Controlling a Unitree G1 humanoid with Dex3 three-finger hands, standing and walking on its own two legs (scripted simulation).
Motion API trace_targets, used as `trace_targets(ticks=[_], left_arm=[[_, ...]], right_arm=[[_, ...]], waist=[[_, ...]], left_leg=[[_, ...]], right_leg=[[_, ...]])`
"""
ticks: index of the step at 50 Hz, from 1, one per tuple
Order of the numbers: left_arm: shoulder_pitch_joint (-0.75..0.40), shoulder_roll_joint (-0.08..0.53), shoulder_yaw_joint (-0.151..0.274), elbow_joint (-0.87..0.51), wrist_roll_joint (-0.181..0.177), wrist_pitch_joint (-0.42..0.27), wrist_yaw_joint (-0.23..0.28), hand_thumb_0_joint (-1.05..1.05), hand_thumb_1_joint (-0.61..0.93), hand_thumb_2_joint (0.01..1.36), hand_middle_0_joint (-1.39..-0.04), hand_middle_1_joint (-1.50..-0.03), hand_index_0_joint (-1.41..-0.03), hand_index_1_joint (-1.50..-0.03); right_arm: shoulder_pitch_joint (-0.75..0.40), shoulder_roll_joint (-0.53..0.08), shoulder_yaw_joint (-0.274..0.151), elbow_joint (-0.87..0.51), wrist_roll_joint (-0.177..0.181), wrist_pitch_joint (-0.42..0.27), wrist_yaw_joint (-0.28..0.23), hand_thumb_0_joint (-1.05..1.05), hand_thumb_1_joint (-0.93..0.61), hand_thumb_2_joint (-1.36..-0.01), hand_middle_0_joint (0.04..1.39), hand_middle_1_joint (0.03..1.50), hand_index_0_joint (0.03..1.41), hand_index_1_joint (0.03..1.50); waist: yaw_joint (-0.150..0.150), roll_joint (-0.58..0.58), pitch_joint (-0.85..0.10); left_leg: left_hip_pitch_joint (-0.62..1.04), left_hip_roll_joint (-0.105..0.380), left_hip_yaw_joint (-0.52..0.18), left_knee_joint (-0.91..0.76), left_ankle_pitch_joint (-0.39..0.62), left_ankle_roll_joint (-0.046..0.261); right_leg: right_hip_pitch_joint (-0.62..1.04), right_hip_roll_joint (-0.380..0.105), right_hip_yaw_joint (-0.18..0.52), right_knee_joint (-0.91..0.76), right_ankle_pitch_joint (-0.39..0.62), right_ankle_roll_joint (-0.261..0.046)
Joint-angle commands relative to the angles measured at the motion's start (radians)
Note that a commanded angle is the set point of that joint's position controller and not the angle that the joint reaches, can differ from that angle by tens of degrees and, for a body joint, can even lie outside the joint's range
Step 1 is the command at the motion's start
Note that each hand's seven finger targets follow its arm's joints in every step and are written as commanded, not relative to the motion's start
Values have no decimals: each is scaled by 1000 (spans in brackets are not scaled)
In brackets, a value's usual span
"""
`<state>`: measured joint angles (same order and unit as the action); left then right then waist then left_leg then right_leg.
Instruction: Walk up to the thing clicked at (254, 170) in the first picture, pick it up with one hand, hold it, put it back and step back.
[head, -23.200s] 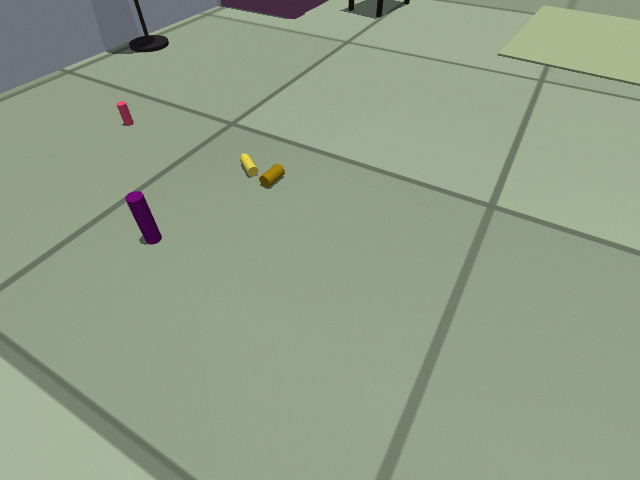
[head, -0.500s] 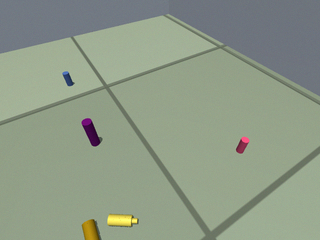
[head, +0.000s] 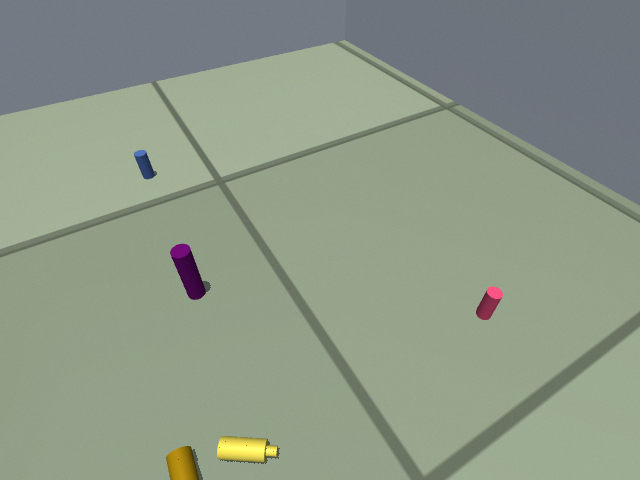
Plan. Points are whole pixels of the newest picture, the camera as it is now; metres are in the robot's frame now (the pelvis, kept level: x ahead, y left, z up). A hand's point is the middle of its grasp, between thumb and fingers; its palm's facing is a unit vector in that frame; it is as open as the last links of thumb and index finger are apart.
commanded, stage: walk up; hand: left
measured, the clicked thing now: (248, 449) +0.39 +0.23 -0.75
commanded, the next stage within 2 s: stand in 0.38 s
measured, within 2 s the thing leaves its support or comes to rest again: neither
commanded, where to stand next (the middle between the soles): +0.01 +0.00 m, yaw +0 degrees
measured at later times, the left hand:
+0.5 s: hand out of the picture +0.09 +0.26 -0.16, palm faces -0.01 -0.94 -0.34, open 7.4 cm
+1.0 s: hand out of the picture +0.07 +0.26 -0.16, palm faces -0.02 -0.94 -0.34, open 7.4 cm
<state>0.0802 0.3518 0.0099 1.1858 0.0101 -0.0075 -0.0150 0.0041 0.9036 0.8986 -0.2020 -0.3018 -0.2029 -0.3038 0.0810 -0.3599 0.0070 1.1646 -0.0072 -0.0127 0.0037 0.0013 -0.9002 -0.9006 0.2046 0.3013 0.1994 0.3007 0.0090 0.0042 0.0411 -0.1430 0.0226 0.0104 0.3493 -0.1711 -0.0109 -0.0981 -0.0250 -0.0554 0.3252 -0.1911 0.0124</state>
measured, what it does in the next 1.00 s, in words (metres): stands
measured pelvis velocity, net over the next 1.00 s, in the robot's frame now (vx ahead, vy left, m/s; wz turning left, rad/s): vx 0.00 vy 0.00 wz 0.01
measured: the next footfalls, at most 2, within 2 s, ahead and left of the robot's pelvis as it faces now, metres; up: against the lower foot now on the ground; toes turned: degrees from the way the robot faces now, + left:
none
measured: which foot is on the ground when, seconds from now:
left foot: down 0.00-1.00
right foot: down 0.00-1.00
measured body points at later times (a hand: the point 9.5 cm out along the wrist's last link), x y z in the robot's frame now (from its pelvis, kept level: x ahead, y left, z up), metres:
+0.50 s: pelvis +0.01 +0.01 +0.00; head +0.02 +0.01 +0.45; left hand +0.09 +0.31 -0.13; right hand +0.09 -0.29 -0.13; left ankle +0.01 +0.13 -0.75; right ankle -0.01 -0.12 -0.75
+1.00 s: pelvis +0.00 +0.00 +0.00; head +0.01 +0.00 +0.45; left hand +0.07 +0.31 -0.13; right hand +0.09 -0.30 -0.13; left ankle +0.01 +0.13 -0.75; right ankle -0.01 -0.12 -0.75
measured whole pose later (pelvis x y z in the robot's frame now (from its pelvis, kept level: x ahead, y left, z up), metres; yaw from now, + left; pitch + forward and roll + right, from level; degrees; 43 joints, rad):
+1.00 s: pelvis +0.00 +0.00 +0.00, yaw +1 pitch -2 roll +0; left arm 0.10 0.35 0.00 1.15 0.02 -0.01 -0.01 0.00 0.90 0.90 -0.20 -0.30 -0.20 -0.30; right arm 0.09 -0.35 0.00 1.15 -0.01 0.00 0.01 0.00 -0.90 -0.90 0.20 0.30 0.20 0.30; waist 0.00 0.01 0.04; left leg -0.13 0.01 0.00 0.31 -0.15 -0.01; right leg -0.09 -0.04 -0.06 0.30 -0.18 0.02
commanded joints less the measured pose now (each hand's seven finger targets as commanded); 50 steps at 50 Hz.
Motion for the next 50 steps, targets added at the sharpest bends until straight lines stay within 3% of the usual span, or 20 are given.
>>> trace_targets(ticks=[1,8,18,19,21,32,40,50], left_arm=[[-71,207,40,-67,-6,-22,16,0,900,900,-200,-300,-200,-300],[-61,203,40,-71,-2,-21,16,0,900,900,-200,-300,-200,-300],[-52,200,43,-79,1,-19,18,0,900,900,-200,-300,-200,-300],[-57,205,40,-82,1,-22,22,0,900,900,-200,-300,-200,-300],[-42,203,39,-81,-2,-23,23,0,900,900,-200,-300,-200,-300],[-38,207,35,-89,-1,-22,23,0,900,900,-200,-300,-200,-300],[-33,204,31,-88,1,-22,21,0,900,900,-200,-300,-200,-300],[-22,207,28,-94,1,-25,22,0,900,900,-200,-300,-200,-300]], right_arm=[[-59,-209,-39,-61,2,-25,-12,0,-900,-900,200,300,200,300],[-53,-209,-42,-62,-1,-23,-12,0,-900,-900,200,300,200,300],[-43,-203,-46,-69,0,-26,-13,0,-900,-900,200,300,200,300],[-58,-200,-43,-73,-5,-25,-16,0,-900,-900,200,300,200,300],[-53,-204,-44,-73,-2,-25,-15,0,-900,-900,200,300,200,300],[-58,-201,-43,-77,-2,-22,-11,0,-900,-900,200,300,200,300],[-58,-205,-40,-73,1,-20,-10,0,-900,-900,200,300,200,300],[-50,-203,-43,-75,-3,-16,-7,0,-900,-900,200,300,200,300]], waist=[[-5,-5,-82],[-8,3,-75],[-8,-8,-87],[-6,1,-70],[-5,6,-86],[-6,-6,-98],[-8,0,-69],[-10,-10,-73]], left_leg=[[25,103,-90,-51,141,34],[9,101,-100,-68,91,35],[14,101,-100,-61,158,38],[11,116,-110,-60,237,30],[30,116,-111,-60,264,24],[51,120,-105,-72,231,24],[25,110,-109,-89,140,22],[30,110,-110,-73,146,26]], right_leg=[[12,-111,87,-63,88,-23],[15,-111,82,-66,63,-22],[35,-112,70,-60,99,-18],[32,-128,87,-55,164,-18],[41,-127,80,-51,177,-15],[39,-128,80,-63,148,-16],[28,-127,86,-83,91,-16],[13,-129,86,-89,82,-18]])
